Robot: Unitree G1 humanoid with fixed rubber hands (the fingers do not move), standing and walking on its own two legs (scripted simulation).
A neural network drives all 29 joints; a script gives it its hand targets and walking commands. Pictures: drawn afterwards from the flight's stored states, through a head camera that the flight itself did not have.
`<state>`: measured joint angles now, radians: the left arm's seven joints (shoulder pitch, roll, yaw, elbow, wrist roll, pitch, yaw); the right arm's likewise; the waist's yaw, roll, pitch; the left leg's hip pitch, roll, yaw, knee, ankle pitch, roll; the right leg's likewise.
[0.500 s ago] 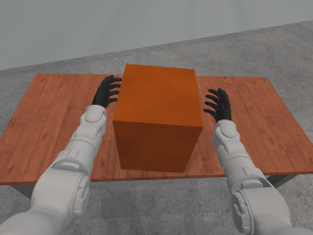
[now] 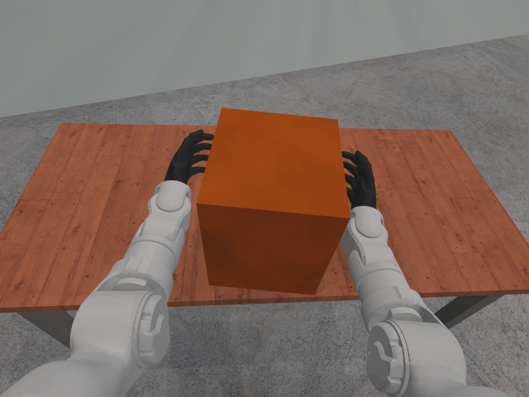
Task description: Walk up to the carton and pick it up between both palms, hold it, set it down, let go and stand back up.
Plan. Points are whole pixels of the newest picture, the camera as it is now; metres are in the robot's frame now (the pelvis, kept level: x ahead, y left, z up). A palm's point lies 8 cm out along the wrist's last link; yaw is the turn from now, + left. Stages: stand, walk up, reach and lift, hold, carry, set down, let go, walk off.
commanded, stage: reach and lift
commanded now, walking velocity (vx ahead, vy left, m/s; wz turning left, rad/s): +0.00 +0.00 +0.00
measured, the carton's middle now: (270, 206) +0.42 -0.04 +0.02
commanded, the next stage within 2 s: none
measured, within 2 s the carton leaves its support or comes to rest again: leaves its support in 1.34 s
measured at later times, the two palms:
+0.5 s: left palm (179, 180) +0.42 +0.11 +0.10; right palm (360, 207) +0.37 -0.17 +0.08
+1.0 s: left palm (179, 180) +0.42 +0.11 +0.10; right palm (360, 208) +0.37 -0.17 +0.08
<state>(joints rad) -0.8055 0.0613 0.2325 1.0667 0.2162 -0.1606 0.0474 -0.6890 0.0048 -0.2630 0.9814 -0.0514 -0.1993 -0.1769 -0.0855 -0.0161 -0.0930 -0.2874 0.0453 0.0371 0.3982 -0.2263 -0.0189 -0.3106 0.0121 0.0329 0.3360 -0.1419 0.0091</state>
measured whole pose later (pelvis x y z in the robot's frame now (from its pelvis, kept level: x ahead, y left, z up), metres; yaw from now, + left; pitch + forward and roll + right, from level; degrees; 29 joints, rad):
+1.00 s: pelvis +0.00 +0.00 +0.00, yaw +0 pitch +3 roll -1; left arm -0.81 0.01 0.41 1.06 0.37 -0.14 0.01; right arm -0.68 0.09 -0.48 0.98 -0.29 -0.26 -0.14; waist -0.09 -0.02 -0.04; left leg -0.18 0.05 0.04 0.32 -0.19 -0.02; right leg -0.19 0.01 0.03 0.23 -0.09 0.01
